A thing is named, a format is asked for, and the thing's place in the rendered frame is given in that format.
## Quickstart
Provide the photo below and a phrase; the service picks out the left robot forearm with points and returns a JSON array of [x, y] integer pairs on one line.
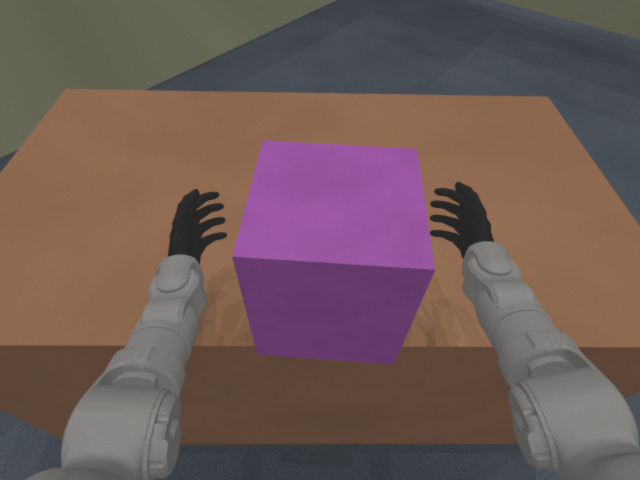
[[162, 340]]

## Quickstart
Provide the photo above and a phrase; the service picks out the robot left upper arm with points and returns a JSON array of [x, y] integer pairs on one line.
[[121, 433]]

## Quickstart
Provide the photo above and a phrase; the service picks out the robot right hand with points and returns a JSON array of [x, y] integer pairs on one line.
[[472, 225]]

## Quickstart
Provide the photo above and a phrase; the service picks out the pedestal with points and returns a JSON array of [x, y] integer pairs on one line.
[[86, 210]]

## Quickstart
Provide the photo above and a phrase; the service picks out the robot left hand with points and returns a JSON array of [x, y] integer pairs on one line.
[[185, 236]]

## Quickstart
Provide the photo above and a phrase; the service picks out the robot right upper arm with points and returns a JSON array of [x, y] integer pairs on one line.
[[572, 423]]

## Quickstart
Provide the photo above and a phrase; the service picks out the right robot forearm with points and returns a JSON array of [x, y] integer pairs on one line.
[[525, 339]]

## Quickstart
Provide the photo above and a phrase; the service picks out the carton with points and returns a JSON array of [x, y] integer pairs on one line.
[[333, 254]]

